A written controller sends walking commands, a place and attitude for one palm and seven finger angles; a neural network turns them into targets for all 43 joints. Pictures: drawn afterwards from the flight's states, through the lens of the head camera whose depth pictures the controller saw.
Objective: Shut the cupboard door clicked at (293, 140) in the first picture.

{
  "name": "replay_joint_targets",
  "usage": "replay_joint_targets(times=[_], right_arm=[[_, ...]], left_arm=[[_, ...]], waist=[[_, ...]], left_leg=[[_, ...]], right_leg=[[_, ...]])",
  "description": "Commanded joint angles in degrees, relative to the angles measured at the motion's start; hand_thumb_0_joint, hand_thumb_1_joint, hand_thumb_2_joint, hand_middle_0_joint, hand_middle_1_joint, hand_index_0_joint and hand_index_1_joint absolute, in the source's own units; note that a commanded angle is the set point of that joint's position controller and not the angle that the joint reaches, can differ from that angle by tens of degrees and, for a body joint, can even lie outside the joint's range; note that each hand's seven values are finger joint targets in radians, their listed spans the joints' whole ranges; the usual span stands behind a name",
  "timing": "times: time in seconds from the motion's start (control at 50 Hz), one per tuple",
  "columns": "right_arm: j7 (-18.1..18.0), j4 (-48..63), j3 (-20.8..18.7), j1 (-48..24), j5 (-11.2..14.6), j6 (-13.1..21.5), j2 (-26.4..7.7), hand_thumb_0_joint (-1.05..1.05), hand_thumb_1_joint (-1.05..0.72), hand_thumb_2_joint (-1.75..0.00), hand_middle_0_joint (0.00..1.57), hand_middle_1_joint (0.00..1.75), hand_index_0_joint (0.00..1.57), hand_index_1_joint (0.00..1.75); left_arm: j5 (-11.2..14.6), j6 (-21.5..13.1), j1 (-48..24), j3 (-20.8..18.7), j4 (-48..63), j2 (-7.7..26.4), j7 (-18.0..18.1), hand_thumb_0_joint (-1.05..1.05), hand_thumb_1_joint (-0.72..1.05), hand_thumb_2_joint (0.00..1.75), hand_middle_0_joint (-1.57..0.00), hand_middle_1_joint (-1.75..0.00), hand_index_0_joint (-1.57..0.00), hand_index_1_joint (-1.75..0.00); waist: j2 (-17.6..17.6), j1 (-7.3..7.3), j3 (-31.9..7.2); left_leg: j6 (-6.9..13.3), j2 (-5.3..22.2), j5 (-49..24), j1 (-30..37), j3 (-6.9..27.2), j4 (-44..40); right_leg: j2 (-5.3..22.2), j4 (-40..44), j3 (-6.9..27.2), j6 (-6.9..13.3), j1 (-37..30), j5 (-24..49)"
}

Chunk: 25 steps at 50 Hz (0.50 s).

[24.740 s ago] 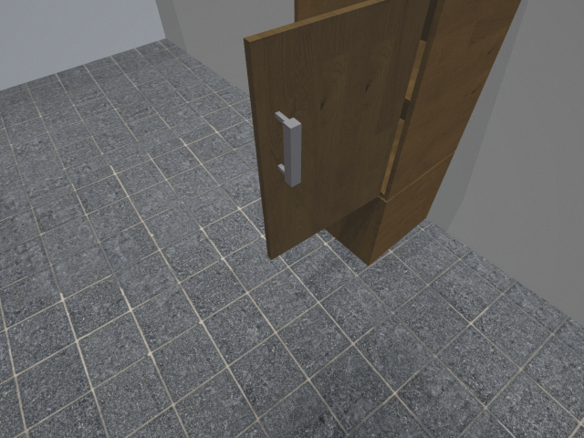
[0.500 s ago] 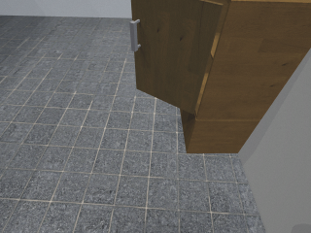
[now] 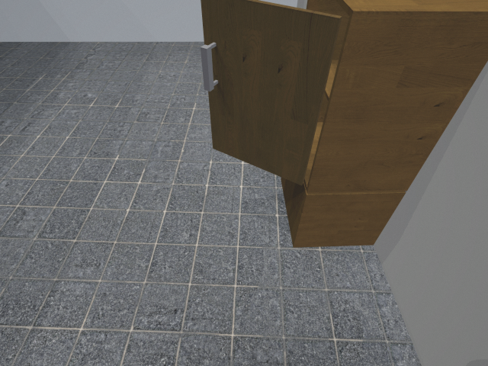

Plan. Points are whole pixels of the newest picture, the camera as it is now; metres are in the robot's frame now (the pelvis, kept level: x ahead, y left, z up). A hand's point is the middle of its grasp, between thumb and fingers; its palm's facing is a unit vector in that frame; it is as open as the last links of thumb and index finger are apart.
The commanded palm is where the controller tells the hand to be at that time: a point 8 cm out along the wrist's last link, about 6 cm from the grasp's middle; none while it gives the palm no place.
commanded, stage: let the arm hang, fingers relaxed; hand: left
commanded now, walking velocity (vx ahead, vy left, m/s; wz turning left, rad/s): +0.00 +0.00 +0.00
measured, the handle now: (211, 66) +0.98 +0.16 +0.03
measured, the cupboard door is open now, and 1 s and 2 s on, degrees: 56 56 56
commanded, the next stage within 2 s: look to check the result in 0.06 s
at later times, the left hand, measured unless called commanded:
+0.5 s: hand out of the picture +0.04 +0.21 -0.16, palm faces +0.01 -0.96 -0.29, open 7.4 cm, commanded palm none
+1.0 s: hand out of the picture +0.09 +0.21 -0.16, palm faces +0.06 -0.95 -0.31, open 7.4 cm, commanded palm none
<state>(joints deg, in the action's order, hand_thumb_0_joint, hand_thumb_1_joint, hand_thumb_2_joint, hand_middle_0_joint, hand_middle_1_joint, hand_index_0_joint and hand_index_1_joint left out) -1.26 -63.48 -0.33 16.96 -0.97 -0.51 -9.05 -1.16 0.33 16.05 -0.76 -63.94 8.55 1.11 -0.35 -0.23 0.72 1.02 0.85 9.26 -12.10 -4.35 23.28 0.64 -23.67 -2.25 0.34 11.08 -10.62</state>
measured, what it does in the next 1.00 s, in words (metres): stands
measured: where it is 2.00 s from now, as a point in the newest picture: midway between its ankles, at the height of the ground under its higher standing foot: outside the picture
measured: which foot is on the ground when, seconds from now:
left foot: down 0.00-1.00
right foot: down 0.00-1.00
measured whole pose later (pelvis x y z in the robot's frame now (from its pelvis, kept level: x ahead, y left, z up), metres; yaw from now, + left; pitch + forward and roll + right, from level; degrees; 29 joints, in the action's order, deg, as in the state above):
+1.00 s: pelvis +0.03 -0.02 +0.00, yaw +4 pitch -1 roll +0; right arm -0.3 -61.7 -0.6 8.8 -0.8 -1.9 -16.1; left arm -0.9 0.6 7.5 -1.4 -61.1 15.6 1.1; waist -0.9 -0.9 2.9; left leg -0.6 0.9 11.6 -12.4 -0.5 25.4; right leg 0.5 -24.1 -6.1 1.4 9.0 -14.0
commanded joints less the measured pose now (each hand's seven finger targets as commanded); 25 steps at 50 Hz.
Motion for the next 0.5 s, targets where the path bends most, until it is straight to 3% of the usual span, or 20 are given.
replay_joint_targets(times=[0.0, 0.24, 0.4, 0.48], right_arm=[[-0.5, 2.1, -1.6, 2.5, -0.1, 0.9, -7.4, 0.0, -0.9, -0.9, 0.2, 0.3, 0.2, 0.3], [-0.4, 2.4, -1.9, -0.9, 0.1, 1.2, -11.4, 0.0, -0.9, -0.9, 0.2, 0.3, 0.2, 0.3], [-0.1, 2.4, -2.1, -3.9, 0.0, 1.2, -14.2, 0.0, -0.9, -0.9, 0.2, 0.3, 0.2, 0.3], [0.0, 2.5, -2.1, -5.2, 0.0, 1.5, -15.8, 0.0, -0.9, -0.9, 0.2, 0.3, 0.2, 0.3]], left_arm=[[0.1, -1.1, 3.2, -1.6, 1.4, 8.4, 0.6, 0.0, 0.9, 0.9, -0.2, -0.3, -0.2, -0.3], [0.2, -1.6, 0.0, -1.9, 1.7, 12.1, 0.4, 0.0, 0.9, 0.9, -0.2, -0.3, -0.2, -0.3], [0.3, -1.7, -3.3, -2.0, 1.8, 15.1, 0.0, 0.0, 0.9, 0.9, -0.2, -0.3, -0.2, -0.3], [0.3, -1.9, -4.9, -2.1, 2.1, 16.6, -0.1, 0.0, 0.9, 0.9, -0.2, -0.3, -0.2, -0.3]], waist=[[-0.7, -0.08, 4.3], [-0.3, -0.16, 2.1], [0.5, -0.21, 2.6], [-0.1, -0.18, 0.6]], left_leg=[[0.7, 5.0, 8.3, -1.9, 7.2, -6.8], [0.6, 5.7, 2.3, 1.7, 6.9, -5.8], [0.4, 5.9, 3.3, 2.1, 7.2, -6.9], [0.4, 6.3, 0.7, 3.0, 7.4, -7.0]], right_leg=[[4.7, 6.7, 5.9, 2.2, 3.3, -5.9], [5.2, 7.4, 6.4, 2.6, 2.0, -2.7], [5.7, 8.6, 6.9, 2.6, 1.4, -4.1], [5.9, 8.5, 6.8, 2.6, -0.5, -1.2]])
